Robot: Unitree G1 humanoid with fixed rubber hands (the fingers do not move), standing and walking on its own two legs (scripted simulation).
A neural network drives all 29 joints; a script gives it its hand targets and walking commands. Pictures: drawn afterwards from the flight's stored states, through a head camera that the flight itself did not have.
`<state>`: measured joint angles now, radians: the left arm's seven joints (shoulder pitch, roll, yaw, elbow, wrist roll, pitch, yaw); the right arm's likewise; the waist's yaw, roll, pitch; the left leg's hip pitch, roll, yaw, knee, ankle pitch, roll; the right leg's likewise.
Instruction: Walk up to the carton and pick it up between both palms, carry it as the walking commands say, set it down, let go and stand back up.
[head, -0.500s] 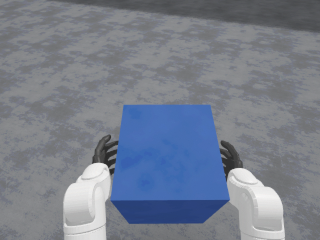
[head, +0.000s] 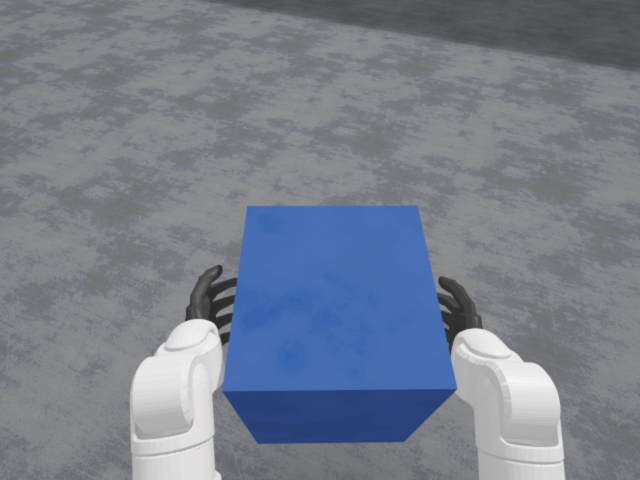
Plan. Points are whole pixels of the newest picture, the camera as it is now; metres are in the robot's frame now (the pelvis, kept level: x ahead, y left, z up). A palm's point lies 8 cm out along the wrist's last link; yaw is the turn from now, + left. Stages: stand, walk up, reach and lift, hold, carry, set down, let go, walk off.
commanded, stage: carry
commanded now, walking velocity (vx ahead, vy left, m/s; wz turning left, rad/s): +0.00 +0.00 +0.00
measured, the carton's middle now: (331, 333) +0.29 +0.00 +0.02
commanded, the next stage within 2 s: none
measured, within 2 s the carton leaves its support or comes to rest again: neither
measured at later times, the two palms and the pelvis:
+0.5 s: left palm (178, 305) +0.30 +0.19 +0.08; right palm (422, 321) +0.28 -0.10 +0.06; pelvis +0.03 +0.04 +0.00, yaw -1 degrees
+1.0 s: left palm (183, 301) +0.32 +0.19 +0.05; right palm (412, 319) +0.30 -0.10 +0.03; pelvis +0.04 +0.05 +0.00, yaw -1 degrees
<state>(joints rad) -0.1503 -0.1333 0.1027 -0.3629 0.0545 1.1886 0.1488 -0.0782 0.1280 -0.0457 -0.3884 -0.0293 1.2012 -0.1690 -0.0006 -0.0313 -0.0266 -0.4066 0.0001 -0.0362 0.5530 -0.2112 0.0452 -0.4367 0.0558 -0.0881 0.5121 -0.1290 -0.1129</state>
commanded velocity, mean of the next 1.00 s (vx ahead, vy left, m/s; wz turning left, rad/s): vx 0.00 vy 0.00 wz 0.00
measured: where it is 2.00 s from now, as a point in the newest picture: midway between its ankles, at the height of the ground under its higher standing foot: outside the picture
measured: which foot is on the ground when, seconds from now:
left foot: down 0.00-1.00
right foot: down 0.00-1.00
